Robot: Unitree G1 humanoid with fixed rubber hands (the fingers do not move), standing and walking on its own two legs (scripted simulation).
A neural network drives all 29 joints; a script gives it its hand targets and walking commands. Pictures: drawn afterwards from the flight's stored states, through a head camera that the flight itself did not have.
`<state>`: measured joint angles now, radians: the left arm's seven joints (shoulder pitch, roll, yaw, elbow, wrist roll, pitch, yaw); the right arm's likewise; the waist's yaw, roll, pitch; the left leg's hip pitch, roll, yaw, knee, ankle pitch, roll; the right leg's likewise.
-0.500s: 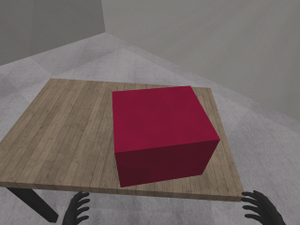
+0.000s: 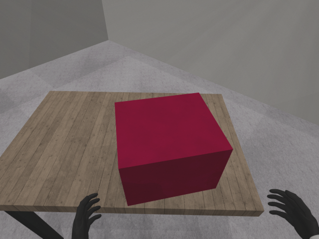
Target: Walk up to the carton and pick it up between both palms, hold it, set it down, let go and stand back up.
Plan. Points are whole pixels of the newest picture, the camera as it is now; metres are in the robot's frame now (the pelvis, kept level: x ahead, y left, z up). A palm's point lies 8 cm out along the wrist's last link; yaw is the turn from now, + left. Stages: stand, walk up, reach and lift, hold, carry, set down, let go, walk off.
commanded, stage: reach and lift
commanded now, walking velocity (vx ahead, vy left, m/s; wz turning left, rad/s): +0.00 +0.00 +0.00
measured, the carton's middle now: (165, 145) +0.43 +0.00 -0.03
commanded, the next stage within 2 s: none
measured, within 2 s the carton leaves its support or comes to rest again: neither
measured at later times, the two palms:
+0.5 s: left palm (97, 202) +0.23 +0.17 +0.00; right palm (302, 201) +0.24 -0.33 +0.01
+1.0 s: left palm (86, 174) +0.28 +0.20 +0.05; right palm (290, 155) +0.32 -0.31 +0.08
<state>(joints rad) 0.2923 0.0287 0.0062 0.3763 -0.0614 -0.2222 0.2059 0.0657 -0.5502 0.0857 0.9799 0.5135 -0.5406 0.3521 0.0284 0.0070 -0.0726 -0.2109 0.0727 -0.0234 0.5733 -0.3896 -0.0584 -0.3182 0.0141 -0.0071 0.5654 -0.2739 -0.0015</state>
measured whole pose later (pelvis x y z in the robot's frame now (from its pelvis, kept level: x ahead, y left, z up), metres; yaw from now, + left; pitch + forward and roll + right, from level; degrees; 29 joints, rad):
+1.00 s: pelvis -0.03 +0.00 +0.01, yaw -2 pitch +8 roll +0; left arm -0.20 0.09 0.06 0.31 -0.12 0.16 0.24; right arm -0.46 -0.66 0.09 0.95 0.51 -0.17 0.36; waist 0.08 0.01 -0.09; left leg -0.33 0.06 -0.01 0.47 -0.28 -0.06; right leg -0.44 0.03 0.05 0.45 -0.14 0.00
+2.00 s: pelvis -0.03 -0.01 +0.01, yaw -1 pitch +19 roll -1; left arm -0.67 0.17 0.10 0.47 -0.19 0.40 0.23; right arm -0.99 -0.70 0.10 1.05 0.47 0.13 0.26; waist 0.16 0.03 -0.18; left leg -0.53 0.07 -0.03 0.42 -0.22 -0.07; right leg -0.61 0.04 0.04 0.33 -0.05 -0.01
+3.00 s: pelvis -0.04 -0.02 -0.03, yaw -2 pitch +38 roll +0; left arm -0.82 0.12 0.06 1.05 -0.27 -0.26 0.16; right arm -1.06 -0.56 0.21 1.29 0.43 -0.28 0.16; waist 0.22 0.03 -0.31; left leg -1.05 0.09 -0.01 0.66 -0.27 -0.08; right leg -1.13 0.06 0.05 0.57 -0.10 -0.01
